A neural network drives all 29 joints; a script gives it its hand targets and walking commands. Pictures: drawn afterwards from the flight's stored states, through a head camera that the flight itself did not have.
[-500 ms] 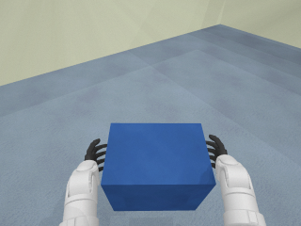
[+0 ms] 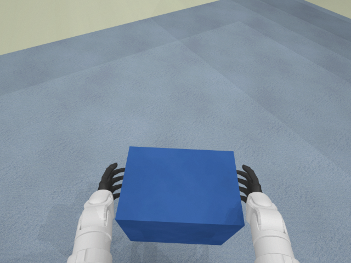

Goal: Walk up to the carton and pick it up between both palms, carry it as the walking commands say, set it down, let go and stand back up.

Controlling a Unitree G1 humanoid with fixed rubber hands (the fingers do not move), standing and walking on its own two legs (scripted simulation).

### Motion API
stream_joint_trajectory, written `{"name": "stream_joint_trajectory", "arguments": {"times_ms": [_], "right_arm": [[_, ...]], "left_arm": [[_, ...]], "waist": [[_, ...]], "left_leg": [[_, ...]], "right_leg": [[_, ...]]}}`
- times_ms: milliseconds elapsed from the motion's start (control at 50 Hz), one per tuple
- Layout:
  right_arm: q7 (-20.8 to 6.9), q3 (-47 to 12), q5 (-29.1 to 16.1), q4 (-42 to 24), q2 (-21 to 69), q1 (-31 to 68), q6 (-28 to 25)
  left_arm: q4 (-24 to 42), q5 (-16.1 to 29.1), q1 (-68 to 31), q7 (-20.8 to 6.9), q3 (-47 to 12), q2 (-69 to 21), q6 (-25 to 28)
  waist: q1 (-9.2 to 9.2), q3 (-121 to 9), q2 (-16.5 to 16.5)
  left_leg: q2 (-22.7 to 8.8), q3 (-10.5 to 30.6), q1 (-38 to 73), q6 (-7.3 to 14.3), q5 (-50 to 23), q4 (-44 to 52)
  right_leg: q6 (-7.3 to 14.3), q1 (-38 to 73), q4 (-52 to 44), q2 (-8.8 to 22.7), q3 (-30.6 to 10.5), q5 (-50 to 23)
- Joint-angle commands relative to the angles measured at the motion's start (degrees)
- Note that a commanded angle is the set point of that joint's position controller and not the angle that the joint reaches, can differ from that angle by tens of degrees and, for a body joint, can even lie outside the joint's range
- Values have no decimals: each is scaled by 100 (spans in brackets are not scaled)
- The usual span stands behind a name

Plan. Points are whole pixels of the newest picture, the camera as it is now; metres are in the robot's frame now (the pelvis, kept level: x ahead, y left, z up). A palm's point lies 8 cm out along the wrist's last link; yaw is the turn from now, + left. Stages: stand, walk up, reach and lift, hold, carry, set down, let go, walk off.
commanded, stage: set down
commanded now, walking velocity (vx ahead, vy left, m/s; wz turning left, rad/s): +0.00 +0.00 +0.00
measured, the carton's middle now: (178, 199) +0.29 -0.02 -0.11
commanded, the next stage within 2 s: none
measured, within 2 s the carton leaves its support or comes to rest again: neither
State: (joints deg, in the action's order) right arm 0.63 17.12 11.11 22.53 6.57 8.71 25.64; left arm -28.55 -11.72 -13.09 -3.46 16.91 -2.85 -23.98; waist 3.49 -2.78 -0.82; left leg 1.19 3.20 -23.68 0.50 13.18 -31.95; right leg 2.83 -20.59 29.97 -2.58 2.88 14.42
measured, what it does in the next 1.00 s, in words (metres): lowers itself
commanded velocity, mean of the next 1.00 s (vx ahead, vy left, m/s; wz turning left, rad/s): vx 0.00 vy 0.00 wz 0.00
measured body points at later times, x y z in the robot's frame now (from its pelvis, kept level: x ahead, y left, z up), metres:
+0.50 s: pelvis -0.05 +0.03 -0.07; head +0.09 +0.03 +0.35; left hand +0.33 +0.16 -0.15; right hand +0.29 -0.20 -0.14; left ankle +0.03 +0.11 -0.73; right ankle +0.01 -0.09 -0.73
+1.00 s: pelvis -0.06 +0.02 -0.16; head +0.12 +0.01 +0.26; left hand +0.36 +0.15 -0.24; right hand +0.31 -0.21 -0.23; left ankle +0.03 +0.11 -0.73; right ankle +0.01 -0.09 -0.73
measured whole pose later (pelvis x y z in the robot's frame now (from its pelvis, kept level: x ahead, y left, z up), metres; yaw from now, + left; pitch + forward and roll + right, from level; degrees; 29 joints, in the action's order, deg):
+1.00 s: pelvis -0.06 +0.02 -0.16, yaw -2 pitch +36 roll +0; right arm 2.5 19.6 3.3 34.4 -1.3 31.6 17.3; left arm -37.3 -5.3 -35.4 1.9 17.9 1.0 -16.4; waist 3.2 -14.0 -0.1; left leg 2.2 -0.8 -89.1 1.7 23.7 -76.7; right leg 1.5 -88.0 78.2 -1.3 1.0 26.3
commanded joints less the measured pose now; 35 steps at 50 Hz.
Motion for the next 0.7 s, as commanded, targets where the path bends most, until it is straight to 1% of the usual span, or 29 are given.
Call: {"name": "stream_joint_trajectory", "arguments": {"times_ms": [0,20,40,60,80,120,140,160,180,200,220,280,300,320,360,380,400,420,440,460,480,500,520,540,560,600,620,660,680], "right_arm": [[-1543,-3176,-1042,-420,4694,3822,-594],[-1570,-3137,-1036,-402,4681,3868,-644],[-1587,-3010,-973,-303,4646,3892,-673],[-1624,-3017,-978,-188,4642,3981,-693],[-1659,-2934,-942,-64,4583,4036,-722],[-1686,-2903,-1003,32,4656,4265,-784],[-1709,-2833,-1000,61,4564,4511,-849],[-1737,-2860,-990,124,4513,4592,-888],[-1761,-2774,-1003,202,4534,4751,-946],[-1782,-2732,-957,230,4510,4797,-977],[-1819,-2744,-993,393,4489,4922,-993],[-1906,-2632,-977,395,4404,5271,-1091],[-1942,-2598,-943,482,4447,5210,-1117],[-1976,-2677,-991,406,4406,5321,-1145],[-2019,-2522,-926,681,4428,5465,-1124],[-2035,-2514,-947,747,4548,5468,-1136],[-2034,-2441,-951,588,4396,5704,-1164],[-2078,-2565,-968,668,4501,5713,-1160],[-2094,-2545,-986,547,4369,5979,-1182],[-2121,-2607,-994,608,4457,5968,-1154],[-2129,-2741,-1076,413,4488,6172,-1163],[-2127,-2608,-1034,612,4560,6145,-1102],[-2123,-2732,-1109,467,4595,6285,-1098],[-2133,-2797,-1149,455,4587,6348,-1067],[-2134,-2822,-1127,361,4608,6336,-1065],[-2101,-2840,-1185,329,4620,6434,-1004],[-2088,-2778,-1125,478,4727,6347,-955],[-2056,-3063,-1340,202,4859,6483,-934],[-2007,-3088,-1344,196,4867,6455,-904]], "left_arm": [[358,925,-3313,-1304,-3115,-5248,574],[332,910,-3259,-1280,-3125,-5250,628],[418,935,-3528,-1257,-3151,-5309,688],[285,855,-3496,-1224,-3053,-5243,705],[54,791,-3347,-1187,-2927,-5233,715],[118,867,-3695,-1129,-3003,-5353,817],[65,793,-3870,-1120,-2918,-5217,868],[-16,837,-3932,-1092,-2920,-5366,898],[-39,785,-4078,-1047,-2897,-5388,928],[-29,821,-4125,-1026,-2974,-5502,957],[55,886,-4342,-999,-2993,-5512,1009],[-40,876,-4577,-947,-3005,-5636,1027],[93,915,-4653,-916,-3086,-5738,1051],[173,1014,-4783,-888,-3168,-5784,1077],[231,984,-5148,-846,-3130,-5721,1106],[161,948,-5109,-814,-3069,-5737,1111],[187,1020,-5359,-837,-3133,-5747,1099],[148,992,-5264,-814,-3100,-5777,1086],[197,1076,-5485,-820,-3159,-5839,1085],[176,1057,-5513,-821,-3164,-5830,1059],[230,1116,-5588,-823,-3185,-5855,1060],[207,1075,-5675,-832,-3158,-5813,1024],[152,1112,-5610,-849,-3181,-5913,987],[120,1111,-5577,-854,-3132,-5881,952],[187,1166,-5561,-861,-3226,-5974,920],[76,1171,-5577,-896,-3189,-5936,855],[156,1190,-5874,-915,-3239,-5910,845],[327,1340,-5879,-930,-3364,-5910,843],[313,1332,-5907,-945,-3363,-5795,830]], "waist": [[10,-2780,267],[-11,-2815,199],[148,-2911,209],[-22,-2910,281],[-4,-2858,120],[29,-3170,185],[-21,-3222,203],[-13,-3371,119],[-9,-3389,277],[100,-3607,249],[11,-3785,343],[85,-4110,351],[165,-4399,394],[176,-4560,390],[171,-4649,357],[87,-4628,236],[311,-4809,344],[97,-4925,327],[199,-5120,365],[109,-5232,425],[112,-5421,304],[162,-5340,203],[110,-5544,233],[34,-5584,139],[185,-5825,137],[112,-5822,97],[118,-5877,128],[36,-6232,-19],[102,-6341,-46]], "left_leg": [[433,312,316,113,-1385,-116],[422,351,308,119,-1419,-156],[415,327,245,90,-1343,-277],[419,313,228,87,-1323,-309],[415,329,130,103,-1280,-398],[428,327,-1,109,-1105,-565],[424,309,-74,119,-1074,-618],[418,348,-18,106,-1106,-717],[419,320,-167,78,-1028,-787],[409,371,-89,82,-1041,-853],[399,352,-113,47,-942,-911],[373,385,-166,-3,-949,-1179],[398,375,-121,-36,-1024,-1263],[387,427,-118,-27,-1005,-1364],[385,392,-300,-26,-877,-1524],[364,441,-455,-3,-793,-1554],[404,368,-649,-9,-641,-1724],[409,442,-591,-9,-533,-1757],[410,420,-727,-20,-509,-1896],[423,450,-796,-1,-450,-1945],[443,364,-917,13,-499,-2136],[455,385,-1122,35,-339,-2155],[466,323,-1196,42,-320,-2281],[494,288,-1334,59,-300,-2379],[494,333,-1229,62,-367,-2490],[518,256,-1634,87,-246,-2616],[551,222,-1749,109,-129,-2727],[603,100,-1826,119,-392,-2917],[649,31,-2068,123,-443,-3033]], "right_leg": [[68,699,176,8,-931,-2361],[60,477,288,-30,-868,-2246],[73,292,357,-70,-839,-2083],[66,44,418,-75,-815,-1924],[66,-191,508,-85,-826,-1829],[85,-288,689,-106,-825,-1624],[47,-679,805,-108,-803,-1505],[62,-874,881,-136,-787,-1370],[92,-960,947,-123,-816,-1247],[77,-1184,1103,-170,-772,-1163],[94,-1304,1173,-152,-777,-969],[87,-1870,1472,-216,-730,-784],[112,-1913,1554,-249,-701,-818],[99,-2098,1686,-258,-691,-784],[94,-2521,1792,-267,-699,-548],[98,-2636,1933,-296,-677,-452],[89,-2700,2043,-300,-677,-439],[95,-2844,2172,-307,-682,-342],[90,-2967,2320,-319,-677,-319],[84,-3114,2418,-318,-673,-291],[58,-3175,2547,-337,-652,-300],[38,-3284,2604,-356,-625,-155],[49,-3283,2690,-355,-654,-196],[33,-3346,2769,-376,-654,-125],[29,-3465,2911,-384,-645,-201],[-17,-3497,3016,-400,-628,-142],[-6,-3559,3080,-393,-640,-78],[-46,-3357,3120,-407,-650,-267],[-84,-3329,3194,-422,-615,-381]]}}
